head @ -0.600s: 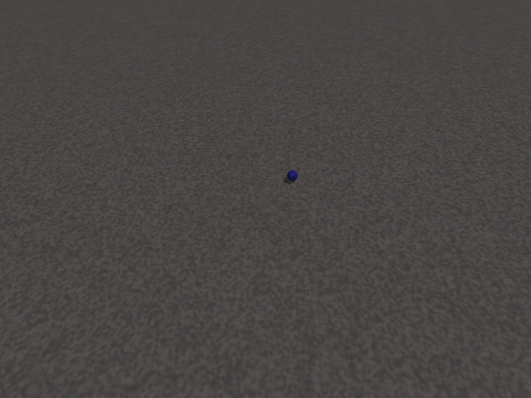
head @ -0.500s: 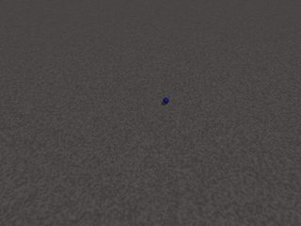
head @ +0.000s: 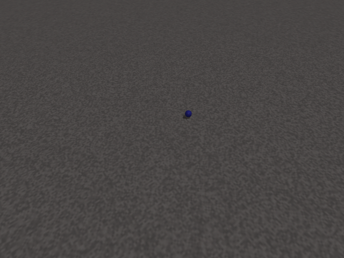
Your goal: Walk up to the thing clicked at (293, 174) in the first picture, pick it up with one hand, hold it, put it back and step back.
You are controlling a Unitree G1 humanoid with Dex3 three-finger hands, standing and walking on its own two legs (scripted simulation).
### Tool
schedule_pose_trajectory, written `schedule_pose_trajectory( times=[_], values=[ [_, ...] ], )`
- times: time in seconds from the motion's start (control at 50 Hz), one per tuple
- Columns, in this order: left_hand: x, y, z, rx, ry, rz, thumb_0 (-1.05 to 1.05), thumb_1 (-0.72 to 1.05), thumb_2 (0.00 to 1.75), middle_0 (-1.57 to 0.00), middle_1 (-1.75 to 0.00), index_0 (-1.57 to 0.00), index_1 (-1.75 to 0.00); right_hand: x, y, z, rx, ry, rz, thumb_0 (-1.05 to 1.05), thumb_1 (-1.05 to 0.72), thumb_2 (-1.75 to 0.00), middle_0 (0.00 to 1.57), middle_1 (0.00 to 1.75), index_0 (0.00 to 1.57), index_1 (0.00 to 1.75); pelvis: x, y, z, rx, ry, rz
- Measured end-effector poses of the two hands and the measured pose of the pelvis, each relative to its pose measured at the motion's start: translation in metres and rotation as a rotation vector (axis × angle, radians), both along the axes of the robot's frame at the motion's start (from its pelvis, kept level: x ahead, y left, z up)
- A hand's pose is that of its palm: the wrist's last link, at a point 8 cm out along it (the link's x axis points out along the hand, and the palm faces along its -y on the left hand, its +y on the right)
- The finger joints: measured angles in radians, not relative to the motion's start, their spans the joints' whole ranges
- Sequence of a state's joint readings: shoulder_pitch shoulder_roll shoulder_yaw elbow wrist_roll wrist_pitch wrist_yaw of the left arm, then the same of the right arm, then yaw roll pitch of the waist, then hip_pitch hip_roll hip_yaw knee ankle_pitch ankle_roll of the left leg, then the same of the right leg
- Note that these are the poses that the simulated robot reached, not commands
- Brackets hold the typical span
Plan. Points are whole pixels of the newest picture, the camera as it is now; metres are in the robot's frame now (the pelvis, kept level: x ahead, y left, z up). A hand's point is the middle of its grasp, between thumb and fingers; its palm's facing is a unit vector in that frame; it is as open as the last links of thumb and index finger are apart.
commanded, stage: stand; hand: left
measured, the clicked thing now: (188, 113) +1.35 -0.12 -0.75
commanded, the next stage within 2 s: walk up in 0.52 s
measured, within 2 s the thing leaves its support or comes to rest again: neither
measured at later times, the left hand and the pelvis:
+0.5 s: hand out of the picture +0.08 +0.25 -0.16, palm faces -0.03 -0.94 -0.34, open 7.4 cm; pelvis +0.01 +0.00 +0.00, yaw +0 degrees
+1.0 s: hand out of the picture +0.17 +0.18 -0.16, palm faces +0.01 -0.93 -0.37, open 7.4 cm; pelvis +0.12 -0.11 -0.02, yaw -2 degrees
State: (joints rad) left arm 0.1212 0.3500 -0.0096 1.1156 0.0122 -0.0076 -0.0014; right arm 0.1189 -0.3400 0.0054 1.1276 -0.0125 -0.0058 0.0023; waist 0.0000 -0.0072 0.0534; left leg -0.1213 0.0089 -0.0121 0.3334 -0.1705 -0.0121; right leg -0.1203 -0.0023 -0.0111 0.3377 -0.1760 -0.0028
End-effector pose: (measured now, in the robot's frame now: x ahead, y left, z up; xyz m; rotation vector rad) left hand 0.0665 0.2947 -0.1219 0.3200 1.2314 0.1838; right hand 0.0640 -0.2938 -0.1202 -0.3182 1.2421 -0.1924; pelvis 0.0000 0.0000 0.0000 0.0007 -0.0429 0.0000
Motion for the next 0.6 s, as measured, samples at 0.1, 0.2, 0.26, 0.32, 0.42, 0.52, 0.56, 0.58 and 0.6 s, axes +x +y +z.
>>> schedule_pose_trajectory(
  times=[0.1, 0.2, 0.26, 0.32, 0.42, 0.52, 0.56, 0.58, 0.6],
  values=[
    [0.0, 0.0, 0.0, 0.001, 0.005, 0.0, 0.0, 0.9, 0.9, -0.2, -0.3, -0.2, -0.3, 0.0, 0.0, 0.0, 0.001, 0.005, -0.001, 0.01, -0.91, -0.9, 0.2, 0.3, 0.2, 0.3, 0.002, 0.0, 0.0, -0.001, 0.001, 0.0],
    [0.003, 0.0, 0.001, 0.003, 0.002, 0.0, 0.0, 0.9, 0.9, -0.2, -0.3, -0.2, -0.3, 0.003, 0.0, 0.0, 0.001, 0.002, 0.001, 0.01, -0.91, -0.9, 0.2, 0.3, 0.2, 0.3, 0.004, 0.0, 0.0, -0.001, 0.001, 0.001],
    [0.005, 0.0, 0.001, 0.003, -0.002, 0.001, 0.0, 0.9, 0.9, -0.2, -0.3, -0.2, -0.3, 0.005, 0.0, 0.0, 0.001, -0.004, 0.003, 0.01, -0.91, -0.9, 0.2, 0.3, 0.2, 0.3, 0.004, 0.0, 0.0, 0.0, 0.001, 0.001],
    [0.007, 0.0, 0.001, 0.003, -0.005, 0.002, 0.0, 0.9, 0.9, -0.2, -0.3, -0.2, -0.3, 0.007, 0.0, 0.0, 0.001, -0.006, 0.005, 0.01, -0.91, -0.9, 0.2, 0.3, 0.2, 0.3, 0.005, 0.0, 0.0, 0.0, 0.002, 0.001],
    [0.008, 0.0, 0.002, 0.004, -0.007, 0.002, 0.0, 0.9, 0.9, -0.2, -0.3, -0.2, -0.3, 0.01, 0.0, 0.0, 0.0, -0.008, 0.008, 0.0, -0.91, -0.9, 0.2, 0.3, 0.2, 0.3, 0.007, -0.001, 0.0, -0.001, 0.003, 0.002],
    [0.009, 0.001, 0.001, 0.004, -0.005, 0.003, 0.0, 0.9, 0.9, -0.2, -0.3, -0.2, -0.3, 0.013, -0.001, 0.001, -0.003, -0.01, 0.008, 0.0, -0.91, -0.9, 0.2, 0.3, 0.2, 0.3, 0.008, -0.001, 0.0, -0.001, 0.003, 0.001],
    [0.01, 0.002, 0.002, -0.009, -0.013, 0.004, 0.0, 0.9, 0.9, -0.2, -0.3, -0.2, -0.3, 0.013, -0.003, 0.003, 0.0, -0.033, 0.008, 0.01, -0.91, -0.9, 0.2, 0.3, 0.2, 0.3, 0.01, -0.001, 0.0, 0.002, 0.008, -0.004],
    [0.011, 0.004, 0.002, -0.012, -0.014, 0.001, 0.0, 0.9, 0.9, -0.2, -0.3, -0.2, -0.3, 0.013, -0.006, 0.004, -0.001, -0.049, 0.005, 0.0, -0.91, -0.9, 0.2, 0.3, 0.2, 0.3, 0.012, -0.003, -0.001, 0.006, 0.012, -0.012],
    [0.013, 0.006, 0.003, -0.011, -0.01, -0.004, 0.0, 0.9, 0.9, -0.2, -0.3, -0.2, -0.3, 0.011, -0.011, 0.006, -0.005, -0.063, -0.003, 0.0, -0.9, -0.9, 0.2, 0.3, 0.2, 0.3, 0.014, -0.004, -0.002, 0.009, 0.017, -0.02]
  ],
)
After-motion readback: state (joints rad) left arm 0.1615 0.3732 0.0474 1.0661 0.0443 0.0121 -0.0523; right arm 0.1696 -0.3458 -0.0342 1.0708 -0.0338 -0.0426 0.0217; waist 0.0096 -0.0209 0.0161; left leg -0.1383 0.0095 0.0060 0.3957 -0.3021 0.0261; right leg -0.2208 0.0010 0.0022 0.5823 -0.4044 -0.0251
